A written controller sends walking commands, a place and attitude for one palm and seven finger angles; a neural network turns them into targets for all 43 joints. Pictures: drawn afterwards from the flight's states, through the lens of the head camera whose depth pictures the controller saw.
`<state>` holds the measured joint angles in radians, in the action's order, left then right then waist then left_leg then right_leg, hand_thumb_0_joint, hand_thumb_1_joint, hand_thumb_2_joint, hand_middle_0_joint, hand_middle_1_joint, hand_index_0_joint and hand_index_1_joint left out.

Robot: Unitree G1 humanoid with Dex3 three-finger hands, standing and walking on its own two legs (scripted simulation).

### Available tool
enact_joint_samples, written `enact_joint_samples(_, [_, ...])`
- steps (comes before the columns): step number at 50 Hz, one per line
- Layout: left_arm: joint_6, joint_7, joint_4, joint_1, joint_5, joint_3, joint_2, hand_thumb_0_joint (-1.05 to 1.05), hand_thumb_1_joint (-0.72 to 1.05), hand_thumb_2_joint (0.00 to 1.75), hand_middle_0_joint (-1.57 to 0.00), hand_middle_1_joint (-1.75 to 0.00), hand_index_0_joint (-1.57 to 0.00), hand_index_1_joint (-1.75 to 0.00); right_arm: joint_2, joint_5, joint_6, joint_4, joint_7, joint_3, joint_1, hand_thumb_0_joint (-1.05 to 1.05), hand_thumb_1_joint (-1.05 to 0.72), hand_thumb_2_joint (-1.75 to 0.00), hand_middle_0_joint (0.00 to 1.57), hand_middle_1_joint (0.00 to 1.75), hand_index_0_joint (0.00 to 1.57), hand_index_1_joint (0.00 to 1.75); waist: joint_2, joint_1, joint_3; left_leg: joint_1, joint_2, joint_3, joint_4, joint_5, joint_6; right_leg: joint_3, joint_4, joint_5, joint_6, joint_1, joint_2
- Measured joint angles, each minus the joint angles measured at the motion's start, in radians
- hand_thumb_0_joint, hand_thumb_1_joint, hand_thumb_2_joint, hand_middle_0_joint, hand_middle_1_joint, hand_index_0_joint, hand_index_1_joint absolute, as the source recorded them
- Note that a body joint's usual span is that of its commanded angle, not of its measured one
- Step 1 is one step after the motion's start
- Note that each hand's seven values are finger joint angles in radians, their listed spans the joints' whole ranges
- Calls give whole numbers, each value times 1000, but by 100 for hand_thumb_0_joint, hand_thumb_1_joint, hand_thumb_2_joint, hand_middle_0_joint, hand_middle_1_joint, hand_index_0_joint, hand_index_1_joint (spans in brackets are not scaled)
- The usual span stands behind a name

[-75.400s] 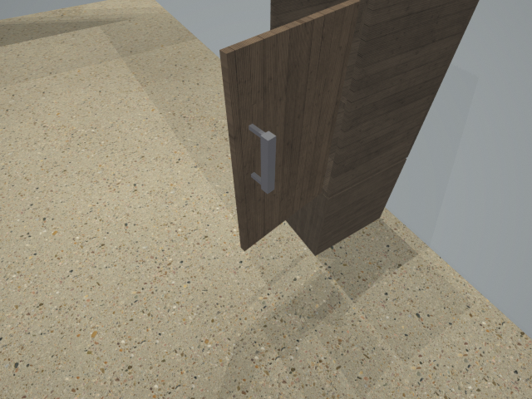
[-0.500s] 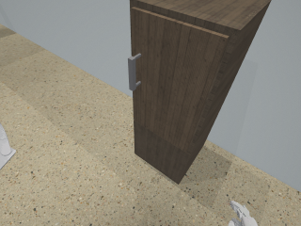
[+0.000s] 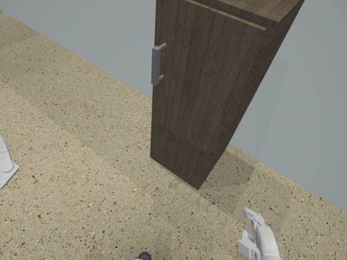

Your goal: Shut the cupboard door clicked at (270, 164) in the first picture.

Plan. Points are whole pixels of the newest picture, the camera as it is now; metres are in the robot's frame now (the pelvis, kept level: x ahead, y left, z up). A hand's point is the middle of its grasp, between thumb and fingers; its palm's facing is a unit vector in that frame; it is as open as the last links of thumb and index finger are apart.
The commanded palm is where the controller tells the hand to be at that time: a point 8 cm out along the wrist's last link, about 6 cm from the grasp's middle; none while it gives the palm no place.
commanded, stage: stop stepping back and stand still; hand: left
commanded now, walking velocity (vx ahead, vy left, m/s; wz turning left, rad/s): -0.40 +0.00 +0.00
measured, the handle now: (159, 64) +0.76 +0.14 +0.01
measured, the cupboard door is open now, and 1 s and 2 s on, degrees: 0 0 0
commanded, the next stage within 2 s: let the arm hang, fingers relaxed in 1.34 s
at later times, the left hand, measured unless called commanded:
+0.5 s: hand (7, 229) +0.13 +0.26 +0.14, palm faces +0.46 -0.83 -0.32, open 7.4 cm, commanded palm +0.05 +0.29 +0.18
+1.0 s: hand (2, 242) +0.11 +0.26 +0.14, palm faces +0.48 -0.81 -0.34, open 7.4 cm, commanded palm +0.05 +0.31 +0.18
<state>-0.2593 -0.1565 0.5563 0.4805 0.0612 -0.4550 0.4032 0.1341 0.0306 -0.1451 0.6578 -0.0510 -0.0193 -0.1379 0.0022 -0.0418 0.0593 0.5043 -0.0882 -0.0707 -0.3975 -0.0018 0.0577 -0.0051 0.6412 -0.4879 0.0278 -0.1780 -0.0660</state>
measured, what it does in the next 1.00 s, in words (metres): steps on the spot: right foot, then left foot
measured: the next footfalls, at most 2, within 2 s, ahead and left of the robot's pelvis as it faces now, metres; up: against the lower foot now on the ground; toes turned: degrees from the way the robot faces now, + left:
right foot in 0.10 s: -0.09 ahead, -0.09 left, +0.00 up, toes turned -1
left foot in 0.30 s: +0.03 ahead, +0.08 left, +0.00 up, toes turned -1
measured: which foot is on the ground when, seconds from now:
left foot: down 0.00-0.16, up 0.18-0.28, down 0.30-0.62, up 0.64-0.90, down 0.92-1.00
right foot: up 0.00-0.08, down 0.10-1.00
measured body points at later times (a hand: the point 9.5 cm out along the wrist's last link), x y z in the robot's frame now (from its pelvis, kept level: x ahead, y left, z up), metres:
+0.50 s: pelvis -0.10 +0.00 -0.01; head -0.12 +0.01 +0.44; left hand +0.10 +0.31 +0.16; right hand +0.00 -0.26 -0.10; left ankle -0.01 +0.08 -0.74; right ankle -0.15 -0.12 -0.73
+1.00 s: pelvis -0.09 +0.00 -0.01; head -0.08 +0.01 +0.44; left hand +0.08 +0.30 +0.15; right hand +0.09 -0.24 -0.09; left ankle -0.06 +0.14 -0.74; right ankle -0.15 -0.10 -0.73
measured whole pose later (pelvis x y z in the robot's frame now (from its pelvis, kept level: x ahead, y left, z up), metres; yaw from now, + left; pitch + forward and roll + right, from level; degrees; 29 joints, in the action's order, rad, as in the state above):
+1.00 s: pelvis -0.09 +0.00 -0.01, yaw +1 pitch -1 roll +2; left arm -0.16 -0.17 0.42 0.46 0.04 -0.33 0.32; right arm 0.23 0.00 -0.10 0.66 -0.09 0.02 -0.21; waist 0.05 -0.04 -0.02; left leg 0.27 -0.03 -0.08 -0.54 0.25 -0.02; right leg -0.04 0.65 -0.37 0.00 -0.18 0.02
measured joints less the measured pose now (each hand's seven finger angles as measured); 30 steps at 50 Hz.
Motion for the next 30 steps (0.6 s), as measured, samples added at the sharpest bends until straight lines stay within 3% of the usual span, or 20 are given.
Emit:
enact_joint_samples(4, [23, 32, -8, -39, 13, 23, 43, 1, 90, 90, -20, -30, -20, -30, -10, 2, 9, -26, 11, -7, 65, 1, -90, -90, 21, 30, 20, 30, 15, 23, -50, 32, -6, -36, 49, -86, -10, -15, -227, 111, -18, 53, 7])
enact_joint_samples(6, [21, 53, 12, -21, 19, 24, 65, 1, 90, 90, -21, -30, -20, -30, -1, -1, 27, -40, 14, -7, 80, 1, -90, -90, 21, 30, 20, 30, -8, 44, -83, 49, -27, -29, 32, -105, -20, -32, -251, 154, -33, 53, -13])
enact_joint_samples(9, [19, 66, 71, 88, 29, 16, 116, 1, 89, 90, -21, -30, -21, -30, 9, -22, 62, -37, 5, -4, 18, 1, -90, -90, 21, 30, 20, 30, 1, 70, -72, 69, -2, 19, -90, 105, -64, -35, -198, 135, -46, 47, -9])
enact_joint_samples(12, [23, 51, 112, 231, 25, -34, 144, 1, 89, 90, -22, -31, -21, -30, 38, -29, 92, -25, -13, -2, -96, 1, -90, -90, 21, 30, 20, 30, 41, 57, 15, 33, 50, 37, -287, 231, -81, 3, -155, 106, -46, 44, 26])
enact_joint_samples(14, [32, 30, 82, 249, 16, -44, 131, 1, 89, 90, -22, -31, -22, -30, 81, -31, 98, -17, -31, 11, -171, 1, -90, -90, 21, 30, 20, 30, 17, 57, 74, -50, 60, 49, -270, 245, -77, 4, -140, 91, -37, 48, 29])
enact_joint_samples(16, [36, 11, -6, 166, 2, -29, 98, 1, 89, 90, -22, -31, -22, -30, 121, -38, 90, 14, -52, 34, -216, 1, -90, -90, 21, 30, 20, 30, -16, 68, 103, -92, 75, 75, -235, 253, -52, -24, -116, 73, -24, 49, 36])
enact_joint_samples(20, [60, -23, -227, -11, -6, -9, -8, 0, 89, 90, -21, -30, -21, -30, 145, -47, 87, 68, -64, 41, -220, 2, -91, -90, 20, 30, 20, 30, -21, 54, 72, -117, 98, 62, -215, 217, -14, -17, -114, 88, -9, 64, 62])
enact_joint_samples(25, [114, -21, -237, -48, -8, 50, -61, 1, 90, 90, -20, -30, -20, -30, 78, -35, 39, 36, -55, 14, -173, 2, -91, -90, 20, 30, 20, 30, 28, 87, -4, -144, 120, 48, -78, 126, -28, 18, -65, 65, -24, 0, 44])
enact_joint_samples(27, [114, -7, -142, -1, -10, 77, -48, 2, 90, 90, -20, -30, -20, -30, 43, -24, 18, 11, -42, -5, -157, 2, -91, -90, 20, 30, 20, 30, 51, 97, -23, -150, 121, 46, -22, 104, -39, -1, -93, 68, -33, -10, 25])
enact_joint_samples(30, [86, 15, 5, 101, -15, 87, 7, 2, 90, 90, -21, -30, -20, -30, 15, -12, 8, -27, -23, -20, -141, 2, -90, -90, 21, 30, 20, 30, 41, 117, -33, -125, 109, 62, -28, 141, -52, -25, -153, 141, -83, -6, 4])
